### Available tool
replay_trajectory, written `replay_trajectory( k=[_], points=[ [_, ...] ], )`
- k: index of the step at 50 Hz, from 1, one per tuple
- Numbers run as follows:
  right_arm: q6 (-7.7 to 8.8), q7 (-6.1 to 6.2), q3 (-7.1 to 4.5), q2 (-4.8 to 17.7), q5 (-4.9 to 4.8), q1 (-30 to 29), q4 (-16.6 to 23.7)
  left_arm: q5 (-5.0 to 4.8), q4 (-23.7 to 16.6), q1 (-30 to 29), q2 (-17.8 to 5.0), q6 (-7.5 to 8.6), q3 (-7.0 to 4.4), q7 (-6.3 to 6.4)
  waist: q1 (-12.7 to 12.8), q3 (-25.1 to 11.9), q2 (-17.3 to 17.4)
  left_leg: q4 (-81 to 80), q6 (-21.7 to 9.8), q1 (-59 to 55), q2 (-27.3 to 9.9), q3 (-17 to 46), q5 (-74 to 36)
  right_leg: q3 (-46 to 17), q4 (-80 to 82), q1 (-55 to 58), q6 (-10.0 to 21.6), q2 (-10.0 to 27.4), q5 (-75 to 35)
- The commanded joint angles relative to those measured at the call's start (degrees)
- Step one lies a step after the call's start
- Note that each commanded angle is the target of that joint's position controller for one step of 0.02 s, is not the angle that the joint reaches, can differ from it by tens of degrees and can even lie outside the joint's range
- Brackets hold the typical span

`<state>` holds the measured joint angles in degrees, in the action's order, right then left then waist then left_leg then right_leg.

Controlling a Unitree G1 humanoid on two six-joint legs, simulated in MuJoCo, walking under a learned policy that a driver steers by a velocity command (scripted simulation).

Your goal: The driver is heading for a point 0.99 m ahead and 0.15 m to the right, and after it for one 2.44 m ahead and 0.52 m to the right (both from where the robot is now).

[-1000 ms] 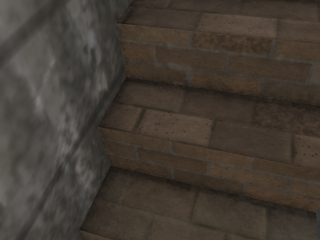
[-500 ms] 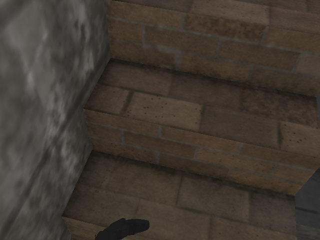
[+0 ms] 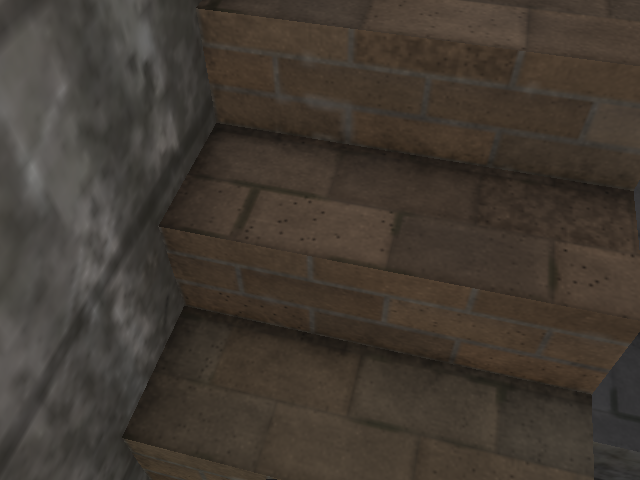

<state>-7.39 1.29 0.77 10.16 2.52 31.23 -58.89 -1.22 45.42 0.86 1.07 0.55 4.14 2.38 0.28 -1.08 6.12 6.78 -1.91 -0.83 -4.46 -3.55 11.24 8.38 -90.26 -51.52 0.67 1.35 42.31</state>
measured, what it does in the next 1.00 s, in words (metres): stands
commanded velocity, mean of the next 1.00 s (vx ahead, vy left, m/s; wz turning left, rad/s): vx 0.00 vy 0.00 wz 0.00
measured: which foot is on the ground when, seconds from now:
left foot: down 0.00-1.00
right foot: down 0.00-1.00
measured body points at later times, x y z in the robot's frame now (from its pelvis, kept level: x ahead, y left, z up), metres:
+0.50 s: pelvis -0.01 +0.00 +0.00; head +0.00 +0.00 +0.45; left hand +0.19 +0.14 -0.10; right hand -0.13 -0.23 -0.15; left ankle -0.09 +0.07 -0.76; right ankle +0.04 -0.12 -0.56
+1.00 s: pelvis -0.01 +0.01 +0.00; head +0.02 +0.02 +0.45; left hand +0.24 +0.13 -0.08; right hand -0.18 -0.20 -0.12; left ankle -0.09 +0.08 -0.76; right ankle +0.04 -0.13 -0.56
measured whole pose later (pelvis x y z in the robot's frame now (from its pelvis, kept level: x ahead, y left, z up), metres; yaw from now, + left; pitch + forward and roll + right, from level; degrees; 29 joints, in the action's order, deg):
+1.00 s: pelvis -0.01 +0.01 +0.00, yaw +1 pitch +4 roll -5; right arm -7.1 0.8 1.2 8.6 2.7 36.7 -62.0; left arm -1.1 42.0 -5.0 2.3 1.5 5.1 1.5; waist 0.1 -1.3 4.1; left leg 5.7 -2.5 0.4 -3.0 -6.6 9.9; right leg 5.8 -90.5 -53.8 -1.0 2.1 40.8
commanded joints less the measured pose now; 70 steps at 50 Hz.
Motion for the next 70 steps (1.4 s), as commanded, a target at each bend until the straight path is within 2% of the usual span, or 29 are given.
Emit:
replay_trajectory(
  k=[1, 3, 5, 8, 10, 11, 13, 16, 18, 19, 32, 33, 34, 35, 37, 39, 40, 42, 44, 47, 48, 49, 52, 57, 58, 62, 68, 69, 70],
  points=[
    [-1.23, -0.28, -1.30, 7.82, 0.23, 14.06, -2.92, -0.48, -6.48, -5.15, -2.15, 1.51, -0.99, -0.12, 0.50, -7.15, -7.98, 4.44, -2.67, 0.91, -5.18, -3.47, -36.03, -13.83, 16.45, 12.49, 1.45, 2.77, -23.31],
    [-1.32, -0.73, -1.14, 7.23, 0.31, 12.53, -2.93, 0.09, -6.28, -3.00, -2.76, 1.11, -1.53, 0.45, 1.50, -6.79, -7.80, 4.86, -2.38, 2.54, -4.79, -3.43, -32.11, -15.57, 16.30, 11.92, 1.97, 3.25, -22.79],
    [-1.48, -1.05, -0.88, 6.17, 0.75, 11.56, -2.75, 0.28, -6.33, -2.75, -2.91, 0.85, -1.78, 1.25, 1.41, -4.30, -6.80, 4.68, -2.65, 3.03, -4.58, -3.32, -27.74, -16.18, 15.82, 8.17, 1.89, 3.15, -19.74],
    [-1.47, -1.34, -0.40, 5.10, 0.85, 11.76, -2.79, 0.41, -7.30, -4.07, -1.99, 1.01, -1.40, 1.89, 0.89, -2.76, -6.12, 4.72, -3.11, 2.17, -4.89, -3.03, -26.02, -16.42, 13.85, 3.55, 1.21, 3.33, -16.83],
    [-1.33, -1.47, -0.30, 5.39, 0.57, 11.59, -2.74, 0.54, -7.87, -4.49, -1.63, 1.29, -1.05, 1.83, 1.01, -3.49, -6.14, 4.83, -3.37, 1.68, -5.37, -2.89, -27.16, -16.24, 12.51, 2.74, 0.78, 3.58, -16.49],
    [-1.02, -1.64, -0.50, 6.21, 0.32, 10.61, -2.39, 0.79, -7.58, -3.31, -1.21, 1.24, -0.79, 1.85, 1.80, -3.95, -5.06, 3.85, -4.55, 3.55, -6.33, -1.89, -22.53, -15.12, 13.42, 5.25, 0.40, 3.53, -15.51],
    [-1.02, -1.60, -0.22, 6.17, 0.64, 9.14, -1.69, 0.58, -7.71, -4.39, -2.08, 1.07, -0.85, 2.08, 1.37, -1.96, -5.76, 2.20, -4.81, 4.96, -6.92, -0.85, -17.74, -15.13, 11.50, 3.39, 0.04, 3.07, -12.29],
    [-0.94, -1.31, -0.25, 7.00, 0.55, 9.14, -1.47, 0.40, -7.82, -5.40, -1.29, 1.20, -0.26, 2.11, 0.91, 0.21, -5.11, 0.89, -4.26, 5.37, -7.86, -0.25, -16.06, -13.67, 9.51, 1.23, -0.25, 2.76, -11.73],
    [-0.91, -1.19, -0.27, 7.23, 0.48, 9.94, -1.68, 0.23, -8.04, -5.83, -0.94, 1.38, 0.02, 1.93, 0.74, 0.39, -4.67, 0.62, -4.10, 5.21, -8.24, -0.08, -16.54, -13.13, 8.45, 0.68, -0.29, 2.71, -11.44],
    [-1.17, -1.12, -0.25, 7.39, 0.75, 9.02, -1.12, -0.04, -7.56, -3.99, -0.15, 1.25, 0.06, 1.96, 1.42, -1.20, -4.78, 0.68, -4.30, 5.21, -8.07, -0.62, -15.72, -12.88, 8.01, 2.75, -0.40, 2.22, -12.01],
    [-0.68, -1.08, -0.20, 6.12, 0.73, 11.74, -1.78, -0.06, -8.88, -5.46, 0.68, 1.69, 0.29, 2.27, 0.78, 0.82, -4.34, -0.07, -3.03, 5.99, -8.21, -0.50, -17.20, -11.88, 8.10, 2.00, -0.66, 2.38, -12.70],
    [-0.44, -0.88, 0.29, 4.54, 0.90, 12.67, -2.85, 0.47, -8.82, -7.30, 0.79, 1.77, 0.24, 2.26, 0.74, 1.12, -5.41, 0.18, -2.75, 5.90, -8.48, -0.43, -20.15, -11.53, 6.22, 0.54, -0.92, 2.54, -15.17],
    [-0.63, -1.07, -0.43, 6.46, 0.77, 12.61, -3.49, -0.40, -8.81, -6.64, 1.10, 2.04, 0.54, 2.23, 1.25, 0.27, -4.70, 1.12, -3.04, 4.42, -8.06, -1.10, -22.45, -11.09, 5.15, -0.71, -0.50, 2.85, -14.81],
    [-0.68, -1.14, -0.68, 6.84, 0.60, 12.99, -3.71, -0.52, -8.63, -6.42, 1.36, 2.23, 0.69, 2.15, 1.17, -0.28, -4.17, 1.50, -3.24, 3.76, -8.20, -1.08, -23.53, -10.91, 5.11, -1.06, -0.47, 2.89, -14.18],
    [-0.95, -1.05, -0.88, 6.60, 0.52, 14.08, -4.01, -0.46, -8.49, -6.97, 1.38, 2.31, 0.76, 2.03, 0.75, -0.41, -2.77, 1.48, -3.23, 2.71, -8.65, -0.56, -23.96, -10.58, 4.33, -2.40, -0.62, 3.15, -13.70],
    [-1.05, -0.89, -0.78, 6.04, 0.59, 13.97, -3.89, -0.53, -8.44, -7.64, 1.43, 2.28, 0.87, 1.85, 0.62, -0.42, -3.32, 1.68, -3.29, 2.05, -8.95, -0.13, -23.71, -10.46, 4.36, -3.28, -0.87, 3.20, -13.07],
    [-1.33, -0.77, -0.98, 5.68, -0.04, 15.62, -4.31, -0.09, -9.69, -10.52, 1.72, 2.75, 1.37, 1.07, -0.75, -0.11, -3.44, 0.48, -4.40, 1.39, -10.65, 2.18, -21.25, -10.69, 3.34, -5.32, -0.86, 3.38, -11.60],
    [-1.30, -0.69, -0.90, 5.30, 0.05, 14.98, -4.10, -0.45, -9.60, -11.40, 2.41, 2.71, 1.78, 0.12, -0.61, 0.57, -2.97, 0.49, -4.84, -0.03, -10.99, 2.25, -22.60, -10.36, 3.41, -7.34, -0.93, 4.07, -11.24],
    [-0.11, -0.49, -0.24, 3.33, -0.36, 16.35, -3.97, 0.71, -8.82, -11.05, 2.34, 2.30, 1.59, -0.59, -1.08, -0.87, -3.89, 0.93, -3.93, -1.77, -10.89, 1.69, -30.15, -10.65, 6.00, -4.82, -1.22, 3.47, -14.04],
    [0.08, -0.45, -0.45, 3.67, -0.57, 18.99, -5.46, 0.52, -8.74, -11.50, 2.45, 2.43, 1.60, -1.51, -0.80, -4.38, -3.67, 2.69, -2.15, -3.12, -9.39, -0.98, -41.92, -11.05, 6.94, 0.29, -0.53, 3.51, -18.71],
    [0.26, -0.45, -0.38, 4.19, 0.13, 18.33, -5.45, -0.01, -7.43, -9.33, 2.08, 1.97, 1.05, -1.11, 0.30, -5.54, -3.66, 4.01, -0.95, -3.65, -7.82, -2.98, -44.29, -10.94, 6.81, 2.19, -0.72, 3.45, -21.79],
    [-0.03, -0.30, -0.40, 3.89, 0.63, 18.94, -5.48, -0.10, -8.09, -10.10, 1.62, 1.73, 1.03, -0.90, 0.11, -6.23, -3.66, 3.60, -0.67, -1.57, -7.64, -3.07, -43.54, -11.11, 7.16, 4.54, -0.67, 3.89, -21.92],
    [-0.52, -0.35, -0.20, 3.31, 0.82, 18.44, -5.41, 0.05, -7.85, -10.26, 1.57, 1.00, 0.58, -0.32, 0.69, -4.78, -2.70, 3.15, -1.05, 0.43, -7.59, -2.77, -36.77, -11.87, 7.08, 4.16, -0.71, 3.89, -19.57],
    [-0.81, -0.45, -0.29, 2.91, 0.94, 17.71, -4.39, -0.09, -6.45, -10.85, 1.86, 0.70, 0.06, 0.41, 0.08, -0.17, -2.64, 0.29, -2.42, 3.56, -9.16, 0.13, -20.84, -11.41, 6.12, 0.71, -1.10, 3.81, -15.77],
    [-0.35, -0.70, -0.36, 2.88, 0.43, 17.99, -4.48, 0.07, -5.49, -10.14, 2.16, 0.73, -0.08, 0.57, -0.34, 0.50, -2.68, 0.28, -2.72, 3.50, -9.18, 0.35, -19.91, -11.49, 5.79, 0.20, -0.91, 3.29, -16.12],
    [-0.27, -0.72, -0.61, 3.19, 0.61, 17.84, -4.89, 0.07, -4.41, -10.12, 2.00, 1.13, -0.50, 0.95, -0.67, 1.29, -3.73, -0.61, -3.16, 4.87, -9.26, 0.37, -14.05, -11.33, 6.62, 1.01, -0.52, 2.97, -15.08],
    [-0.54, -0.95, -0.55, 2.90, 0.49, 17.18, -5.38, 0.06, -3.20, -8.43, 1.86, 1.41, -0.86, 1.31, -0.17, 0.99, -4.04, -0.37, -2.90, 5.39, -8.34, -0.74, -15.23, -12.21, 8.55, 2.26, -0.01, 3.02, -16.13],
    [-0.82, -1.19, -0.88, 4.09, 0.33, 16.68, -4.40, -0.54, -3.18, -6.57, 1.74, 1.40, -0.82, 1.34, -0.43, 0.13, -3.41, -0.19, -2.72, 4.50, -7.71, -1.14, -14.87, -13.16, 10.35, 3.36, 0.22, 2.95, -14.59],
    [-1.00, -1.32, -0.75, 3.51, 0.40, 16.73, -4.37, -0.59, -3.20, -6.93, 1.38, 1.41, -0.98, 1.43, -0.67, 0.19, -4.33, 0.04, -2.44, 4.63, -7.34, -1.37, -15.66, -13.68, 10.77, 3.47, 0.33, 2.93, -14.63]
  ],
)
Keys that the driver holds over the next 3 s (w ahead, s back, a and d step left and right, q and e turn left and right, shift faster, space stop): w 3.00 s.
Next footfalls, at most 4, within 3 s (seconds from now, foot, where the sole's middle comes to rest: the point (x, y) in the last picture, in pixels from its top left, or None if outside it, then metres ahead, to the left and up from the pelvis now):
none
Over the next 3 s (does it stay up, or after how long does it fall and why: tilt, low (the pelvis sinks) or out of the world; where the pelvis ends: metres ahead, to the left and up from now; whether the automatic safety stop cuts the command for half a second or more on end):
stays up -0.02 0.01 0.00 its command is cut before an obstacle from the start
